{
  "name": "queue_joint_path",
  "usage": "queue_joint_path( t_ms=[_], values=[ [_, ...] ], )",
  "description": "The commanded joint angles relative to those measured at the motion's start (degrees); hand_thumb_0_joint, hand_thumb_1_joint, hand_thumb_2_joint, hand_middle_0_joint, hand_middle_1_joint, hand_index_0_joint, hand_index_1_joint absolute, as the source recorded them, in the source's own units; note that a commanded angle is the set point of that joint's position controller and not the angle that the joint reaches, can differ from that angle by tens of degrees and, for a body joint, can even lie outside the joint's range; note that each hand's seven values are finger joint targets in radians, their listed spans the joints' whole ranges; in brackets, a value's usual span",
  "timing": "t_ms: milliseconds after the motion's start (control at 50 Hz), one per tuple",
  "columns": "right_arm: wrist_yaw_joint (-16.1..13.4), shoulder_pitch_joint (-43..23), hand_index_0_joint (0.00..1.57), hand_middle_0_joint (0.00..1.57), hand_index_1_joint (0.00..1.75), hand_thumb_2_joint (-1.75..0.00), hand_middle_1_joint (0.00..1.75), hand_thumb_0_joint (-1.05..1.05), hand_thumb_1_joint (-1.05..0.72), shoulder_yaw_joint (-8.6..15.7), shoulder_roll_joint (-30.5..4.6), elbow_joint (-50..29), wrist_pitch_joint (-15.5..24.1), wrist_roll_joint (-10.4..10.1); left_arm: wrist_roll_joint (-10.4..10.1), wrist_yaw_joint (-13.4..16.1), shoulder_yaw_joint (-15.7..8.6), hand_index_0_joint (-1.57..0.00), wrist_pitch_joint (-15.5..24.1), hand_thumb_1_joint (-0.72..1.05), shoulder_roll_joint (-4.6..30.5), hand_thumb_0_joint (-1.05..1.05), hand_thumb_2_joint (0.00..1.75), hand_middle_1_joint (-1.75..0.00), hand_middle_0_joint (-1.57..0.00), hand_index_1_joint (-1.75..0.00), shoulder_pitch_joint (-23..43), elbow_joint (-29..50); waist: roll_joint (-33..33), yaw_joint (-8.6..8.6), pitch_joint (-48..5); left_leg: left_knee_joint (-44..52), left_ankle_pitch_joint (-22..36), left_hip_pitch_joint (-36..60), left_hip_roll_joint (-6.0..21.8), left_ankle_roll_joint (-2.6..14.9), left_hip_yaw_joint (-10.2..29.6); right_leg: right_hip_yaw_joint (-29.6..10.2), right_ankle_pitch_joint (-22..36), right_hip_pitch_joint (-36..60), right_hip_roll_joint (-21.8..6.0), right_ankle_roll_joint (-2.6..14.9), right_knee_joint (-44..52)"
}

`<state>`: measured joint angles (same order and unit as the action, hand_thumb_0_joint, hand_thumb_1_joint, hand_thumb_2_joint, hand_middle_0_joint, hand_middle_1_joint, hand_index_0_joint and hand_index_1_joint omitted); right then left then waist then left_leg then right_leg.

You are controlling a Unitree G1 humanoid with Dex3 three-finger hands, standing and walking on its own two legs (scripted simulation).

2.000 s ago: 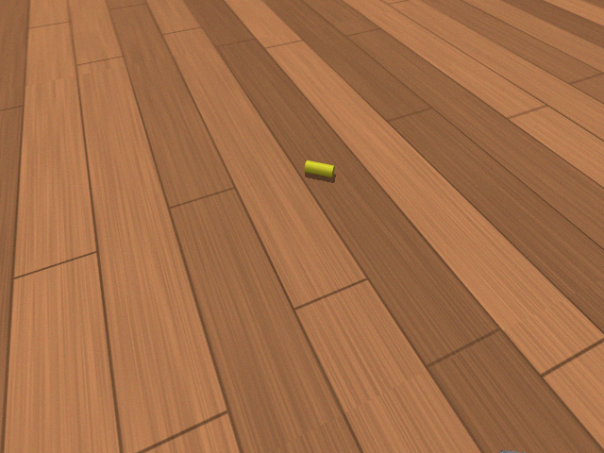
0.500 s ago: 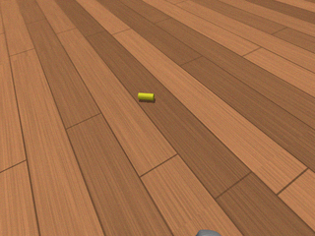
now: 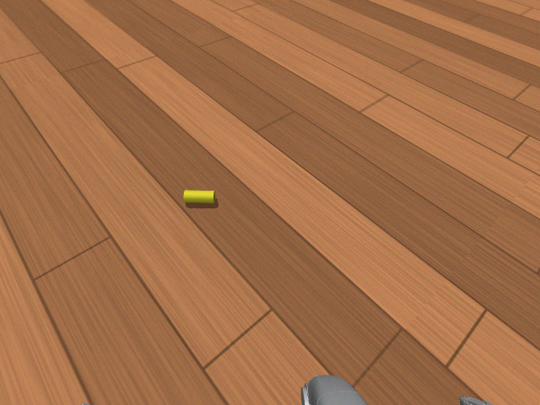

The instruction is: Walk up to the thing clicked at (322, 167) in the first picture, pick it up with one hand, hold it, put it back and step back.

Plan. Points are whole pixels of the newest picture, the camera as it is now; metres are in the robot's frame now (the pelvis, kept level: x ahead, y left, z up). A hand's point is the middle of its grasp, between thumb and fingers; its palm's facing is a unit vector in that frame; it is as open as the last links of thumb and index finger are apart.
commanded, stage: walk up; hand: left
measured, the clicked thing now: (199, 196) +1.08 +0.29 -0.74
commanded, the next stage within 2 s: none
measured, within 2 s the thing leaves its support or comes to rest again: neither
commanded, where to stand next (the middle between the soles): +0.68 +0.07 m, yaw -4 degrees
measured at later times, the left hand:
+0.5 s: hand (111, 327) +0.26 +0.29 -0.13, palm faces -0.05 -0.91 -0.40, open 7.4 cm
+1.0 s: hand (129, 214) +0.52 +0.32 -0.14, palm faces -0.12 -0.90 -0.41, open 7.4 cm
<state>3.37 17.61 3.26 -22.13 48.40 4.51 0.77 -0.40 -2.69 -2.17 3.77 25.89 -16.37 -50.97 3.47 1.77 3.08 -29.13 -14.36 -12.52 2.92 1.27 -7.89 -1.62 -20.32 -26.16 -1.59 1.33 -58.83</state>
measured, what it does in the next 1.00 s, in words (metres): walks ahead: right foot, then left foot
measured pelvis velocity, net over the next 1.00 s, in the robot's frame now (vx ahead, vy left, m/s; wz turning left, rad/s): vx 0.42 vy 0.04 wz -0.07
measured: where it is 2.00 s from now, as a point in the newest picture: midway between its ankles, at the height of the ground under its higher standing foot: (240, 284)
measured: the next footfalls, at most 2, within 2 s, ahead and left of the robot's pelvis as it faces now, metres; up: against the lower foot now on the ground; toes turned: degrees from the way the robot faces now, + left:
right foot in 0.20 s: +0.24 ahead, -0.14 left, +0.00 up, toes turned -5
left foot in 0.58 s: +0.40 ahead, +0.17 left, +0.00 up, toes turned +2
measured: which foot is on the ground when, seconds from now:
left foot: down 0.00-0.22, up 0.24-0.56, down 0.58-1.00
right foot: up 0.00-0.18, down 0.20-0.60, up 0.62-0.96, down 0.98-1.00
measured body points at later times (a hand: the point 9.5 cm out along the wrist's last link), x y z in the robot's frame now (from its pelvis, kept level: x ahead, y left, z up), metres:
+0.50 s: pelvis +0.21 +0.01 +0.00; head +0.23 +0.00 +0.45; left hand +0.27 +0.34 -0.10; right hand +0.29 -0.31 -0.12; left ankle +0.32 +0.16 -0.71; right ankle +0.20 -0.14 -0.74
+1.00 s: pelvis +0.42 +0.04 -0.02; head +0.43 +0.03 +0.43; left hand +0.53 +0.36 -0.11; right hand +0.41 -0.28 -0.14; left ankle +0.36 +0.16 -0.73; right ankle +0.50 -0.08 -0.74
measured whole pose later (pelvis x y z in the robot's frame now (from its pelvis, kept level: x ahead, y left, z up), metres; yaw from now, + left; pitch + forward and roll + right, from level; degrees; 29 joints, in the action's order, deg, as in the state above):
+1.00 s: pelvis +0.42 +0.04 -0.02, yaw -4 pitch -2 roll +0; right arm 3.1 22.7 2.9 -24.6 48.3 2.0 0.0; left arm 0.6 -2.6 -3.0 4.9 23.9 -14.6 -51.0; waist -1.8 1.7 4.4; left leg -38.1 -26.0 -8.8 2.7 1.2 -5.4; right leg 3.7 -8.9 -22.2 -1.7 1.7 -33.3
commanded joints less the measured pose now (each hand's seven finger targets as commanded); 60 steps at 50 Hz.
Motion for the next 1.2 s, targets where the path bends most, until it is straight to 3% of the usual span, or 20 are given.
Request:
queue_joint_path(
  t_ms=[0,100,160,180,200,220,320,440,540,580,600,680,780,900,940,960,980,1000,1100,1180],
  values=[
    [-0.89,0.9,0.2,0.2,0.3,-0.9,0.3,0.0,-0.9,4.74,-16.88,-4.49,1.64,0.36,0.23,-1.02,-3.17,-0.2,1.05,0.9,8.63,0.0,0.9,-0.3,-0.2,-0.3,1.88,5.81,-13.38,0.48,0.93,15.25,4.29,5.38,14.41,12.47,12.5,0.65,1.87,-5.55,-3.58,-0.74,12.23],
    [-0.54,-1.18,0.2,0.2,0.3,-0.9,0.3,0.0,-0.9,4.39,-16.99,-5.66,1.01,-0.17,0.48,-1.25,-3.7,-0.2,1.27,0.9,8.19,0.0,0.9,-0.3,-0.2,-0.3,2.68,5.06,-10.2,-1.34,-0.26,9.68,1.26,-0.78,11.58,9.22,7.37,5.39,11.48,7.37,-0.46,0.54,24.35],
    [-0.56,-0.06,0.2,0.2,0.3,-0.9,0.3,0.0,-0.9,2.93,-13.65,-6.05,0.25,-0.2,0.72,-0.09,-5.46,-0.2,1.9,0.9,10.98,0.0,0.9,-0.3,-0.2,-0.3,-6.82,1.82,0.05,-6.99,-5.97,-10.12,2.87,-8.19,7.63,5.99,3.16,4.85,9.21,26.82,1.5,2.07,27.89],
    [-0.46,1.84,0.2,0.2,0.3,-0.9,0.3,0.0,-0.9,1.85,-10.64,-6.64,0.26,-0.08,1.03,0.79,-7.13,-0.2,2.43,0.9,15.22,0.0,0.9,-0.3,-0.2,-0.3,-12.4,1.2,10.66,-9.56,-8.26,-27.06,-2.83,-17.14,2.13,3.81,0.02,-9.48,-4.31,34.09,-6.97,4.56,34.4],
    [-0.51,3.7,0.2,0.2,0.3,-0.9,0.3,0.0,-0.9,1.43,-10.42,-7.16,-0.14,-0.48,0.56,1.36,-7.52,-0.2,2.95,0.9,20.31,0.0,0.9,-0.3,-0.2,-0.3,-12.4,2.97,14.01,-7.98,-8.04,-36.91,-16.02,-27.22,-3.3,1.2,4.36,-39.26,-11.6,35.05,-22.31,10.72,45.23],
    [-1.21,0.31,0.2,0.2,0.3,-0.9,0.3,0.0,-0.9,2.96,-15.85,-5.93,-0.8,0.06,-0.17,1.32,-6.83,-0.2,2.72,0.9,19.81,0.0,0.9,-0.3,-0.2,-0.3,-8.33,3.82,5.3,-7.15,-3.99,-40.49,-16.32,-27.66,0.82,0.88,10.27,-42.12,-15.39,27.48,-24.17,15.77,45.23],
    [-0.19,4.23,0.2,0.2,0.3,-0.9,0.3,0.0,-0.9,3.19,-14.11,-1.67,-1.38,-0.06,-0.27,1.69,-4.99,-0.2,3.15,0.9,13.97,0.0,0.9,-0.3,-0.2,-0.3,-1.48,5.36,4.64,-1.82,0.02,-30.83,-5.03,-19.43,4.17,-0.06,10.76,-13.46,6.8,14.3,-12.81,11.42,42.82],
    [1.6,-2.24,0.2,0.2,0.3,-0.9,0.3,0.0,-0.9,3.98,-12.22,-3.74,-0.97,0.53,0.75,1.48,-5.39,-0.2,3.46,0.9,15.19,0.0,0.9,-0.3,-0.2,-0.3,-1.53,6.36,4.85,-3.31,-0.16,-11.61,0.74,-12.03,3.47,-1.01,6.43,-6.54,1.12,8.92,-11.97,11.01,41.13],
    [0.85,7.42,0.2,0.2,0.3,-0.9,0.3,0.0,-0.9,6.21,-15.24,-0.08,0.04,0.75,1.16,1.42,-3.7,-0.2,2.3,0.9,11.92,0.0,0.9,-0.3,-0.2,-0.3,0.09,6.27,-5.31,3.61,-3.94,-4.56,-2.37,13.64,-0.99,0.73,3.67,-1.62,-2.78,-5.58,-7.89,6.5,22.45],
    [-0.18,11.94,0.2,0.2,0.3,-0.9,0.3,0.0,-0.9,7.67,-22.82,-1.45,0.89,0.63,-0.01,1.85,-2.31,-0.2,2.01,0.9,7.41,0.0,0.9,-0.3,-0.2,-0.3,-2.59,6.49,-21.93,4.97,-2.84,18.03,-26.6,15.83,20.73,9.5,44.35,2.94,-8.81,-19.51,4.98,1.74,-7.57],
    [-0.23,8.29,0.2,0.2,0.3,-0.9,0.3,0.0,-0.9,7.66,-23.44,-2.18,0.58,-0.76,0.65,2.76,-3.09,-0.2,1.72,0.9,12.12,0.0,0.9,-0.3,-0.2,-0.3,-0.86,5.34,-15.11,3.33,-0.05,17.95,-28.14,8.79,23.23,13.6,47.13,-2.67,-9.28,-18.31,0.49,2.23,-11.99],
    [-0.98,-0.18,0.2,0.2,0.3,-0.9,0.3,0.0,-0.9,4.79,-17.26,-3.91,1.05,-0.71,-0.13,1.42,-3.46,-0.2,1.62,0.9,12.39,0.0,0.9,-0.3,-0.2,-0.3,-6.41,0.43,-14.09,-1.9,1.82,14.68,-11.57,0.35,13.32,9.68,21.77,-1.03,1.78,-9.21,-4.75,0.89,-1.32],
    [-0.88,3.69,0.2,0.2,0.3,-0.9,0.3,0.0,-0.9,4.62,-17.31,-3.96,0.98,-0.28,0.75,0.06,-3.43,-0.2,1.21,0.9,9.19,0.0,0.9,-0.3,-0.2,-0.3,0.17,3.36,-13.76,0.34,1.09,13.38,2.26,3.71,13.63,13.06,17.2,2.9,1.74,-6.34,-4.5,-0.49,12.7],
    [-0.7,1.09,0.2,0.2,0.3,-0.9,0.3,0.0,-0.9,3.97,-16.55,-5.74,-0.01,-0.66,0.77,-0.01,-3.89,-0.2,1.63,0.9,7.95,0.0,0.9,-0.3,-0.2,-0.3,0.85,3.21,-10.53,-1.7,0.76,6.55,5.72,-2.24,10.33,9.63,11.15,6.92,10.72,7.67,-0.04,0.42,24.56],
    [-0.81,1.23,0.2,0.2,0.3,-0.9,0.3,0.0,-0.9,2.89,-13.77,-6.56,-0.48,-0.87,0.91,1.0,-4.95,-0.2,2.39,0.9,9.87,0.0,0.9,-0.3,-0.2,-0.3,-6.68,1.24,-3.08,-5.83,-4.48,-7.2,9.8,-5.41,7.15,6.73,8.38,5.75,9.68,22.59,1.85,1.57,30.71],
    [-0.83,3.41,0.2,0.2,0.3,-0.9,0.3,0.0,-0.9,1.64,-10.2,-7.18,-0.29,-1.11,1.38,1.68,-6.36,-0.2,2.91,0.9,13.62,0.0,0.9,-0.3,-0.2,-0.3,-11.04,0.56,8.05,-7.78,-7.3,-22.55,3.24,-13.48,1.84,4.01,4.5,-8.47,1.86,30.22,-7.38,4.02,36.33],
    [-0.87,4.89,0.2,0.2,0.3,-0.9,0.3,0.0,-0.9,0.99,-9.27,-7.65,-0.55,-0.92,1.13,2.2,-7.15,-0.2,3.34,0.9,18.46,0.0,0.9,-0.3,-0.2,-0.3,-11.9,2.31,12.63,-7.15,-7.86,-32.91,-15.2,-25.59,-4.33,1.4,4.87,-34.22,-3.47,35.41,-22.57,10.44,43.54],
    [-1.7,2.46,0.2,0.2,0.3,-0.9,0.3,0.0,-0.9,2.69,-15.13,-6.14,-1.4,-0.39,0.21,2.11,-6.63,-0.2,2.91,0.9,18.55,0.0,0.9,-0.3,-0.2,-0.3,-8.97,2.74,3.84,-6.7,-5.17,-37.47,-17.69,-26.18,-0.95,1.37,10.55,-37.37,-6.95,29.1,-25.4,15.67,42.97],
    [-0.68,5.38,0.2,0.2,0.3,-0.9,0.3,0.0,-0.9,2.68,-13.35,-2.16,-1.67,-0.58,0.29,2.3,-5.04,-0.2,2.94,0.9,13.26,0.0,0.9,-0.3,-0.2,-0.3,-2.23,5.13,5.14,-2.41,-0.71,-27.44,-8.12,-19.69,2.57,-0.16,10.47,-10.58,11.21,17.43,-14.34,11.98,40.9],
    [0.65,0.92,0.2,0.2,0.3,-0.9,0.3,0.0,-0.9,3.32,-12.1,-3.34,-1.81,0.33,1.12,1.76,-5.36,-0.2,2.89,0.9,14.23,0.0,0.9,-0.3,-0.2,-0.3,-2.16,6.41,6.63,-3.43,0.47,-15.98,-3.36,-14.02,2.95,-1.01,7.08,-6.66,2.02,10.02,-13.51,11.95,42.0]
  ],
)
